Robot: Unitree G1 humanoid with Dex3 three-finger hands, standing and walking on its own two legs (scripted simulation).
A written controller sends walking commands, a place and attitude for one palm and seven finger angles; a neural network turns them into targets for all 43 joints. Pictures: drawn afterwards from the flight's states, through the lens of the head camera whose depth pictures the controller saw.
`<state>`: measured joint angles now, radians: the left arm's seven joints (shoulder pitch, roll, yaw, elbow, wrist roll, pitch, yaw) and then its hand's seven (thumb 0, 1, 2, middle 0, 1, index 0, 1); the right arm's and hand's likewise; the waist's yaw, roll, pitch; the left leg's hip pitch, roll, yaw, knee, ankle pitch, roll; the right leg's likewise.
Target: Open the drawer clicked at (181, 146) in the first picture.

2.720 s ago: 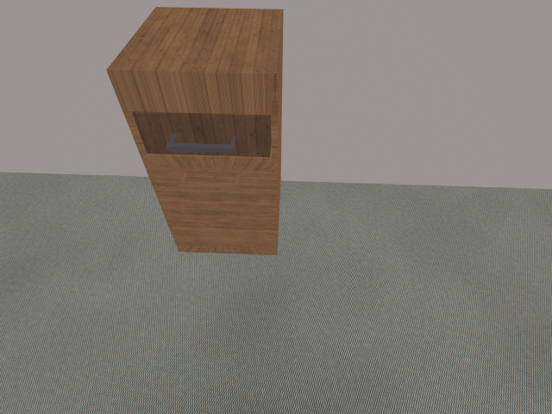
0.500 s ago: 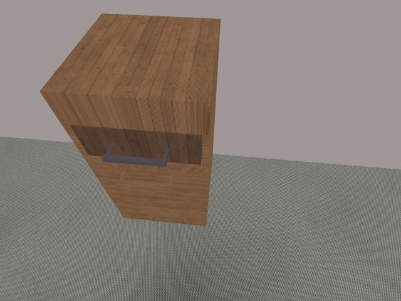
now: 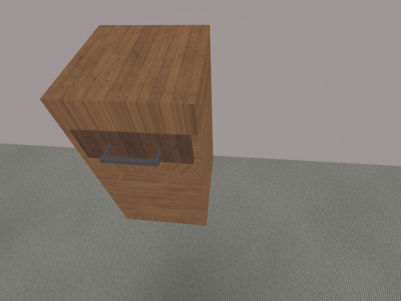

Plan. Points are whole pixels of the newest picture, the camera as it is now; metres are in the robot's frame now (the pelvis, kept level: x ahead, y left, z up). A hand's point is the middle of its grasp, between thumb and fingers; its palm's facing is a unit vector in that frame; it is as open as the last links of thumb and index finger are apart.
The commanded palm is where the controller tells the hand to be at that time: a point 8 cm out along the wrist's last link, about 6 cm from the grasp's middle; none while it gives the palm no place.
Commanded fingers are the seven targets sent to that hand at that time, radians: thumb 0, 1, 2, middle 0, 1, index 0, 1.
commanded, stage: come to a stop and stand still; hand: left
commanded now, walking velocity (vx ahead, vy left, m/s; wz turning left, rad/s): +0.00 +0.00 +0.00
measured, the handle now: (131, 155) +0.53 +0.29 -0.15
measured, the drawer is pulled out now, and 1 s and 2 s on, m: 0.00 0.00 0.00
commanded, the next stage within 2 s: look again from close up in 0.38 s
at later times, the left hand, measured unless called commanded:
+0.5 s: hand out of the picture -0.03 +0.19 -0.18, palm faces +0.04 -0.99 -0.16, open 7.4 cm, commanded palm none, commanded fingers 0.00 0.90 0.90 -0.20 -0.30 -0.20 -0.30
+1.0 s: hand out of the picture +0.09 +0.28 -0.18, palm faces +0.01 -0.97 -0.24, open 7.4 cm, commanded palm none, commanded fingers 0.00 0.90 0.90 -0.20 -0.30 -0.20 -0.30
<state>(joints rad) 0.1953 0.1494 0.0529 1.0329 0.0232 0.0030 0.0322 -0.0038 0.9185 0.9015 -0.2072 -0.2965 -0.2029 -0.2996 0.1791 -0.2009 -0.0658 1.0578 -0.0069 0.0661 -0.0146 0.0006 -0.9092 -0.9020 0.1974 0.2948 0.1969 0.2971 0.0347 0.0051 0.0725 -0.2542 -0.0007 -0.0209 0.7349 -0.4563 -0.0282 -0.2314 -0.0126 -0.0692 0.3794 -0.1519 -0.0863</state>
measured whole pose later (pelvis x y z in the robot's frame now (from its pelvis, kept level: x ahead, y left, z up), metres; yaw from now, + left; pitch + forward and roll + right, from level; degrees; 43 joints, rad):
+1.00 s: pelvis +0.02 +0.09 -0.01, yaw -2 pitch -2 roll -1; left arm 0.23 0.21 0.01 1.01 0.00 0.00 0.04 0.00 0.91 0.90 -0.20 -0.30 -0.20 -0.30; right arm 0.25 -0.19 0.00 1.03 -0.02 -0.02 -0.03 0.00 -0.91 -0.90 0.20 0.30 0.20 0.30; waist 0.00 0.01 -0.02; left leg -0.08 -0.04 0.04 0.48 -0.35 0.06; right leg -0.21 -0.04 -0.02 0.48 -0.23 0.04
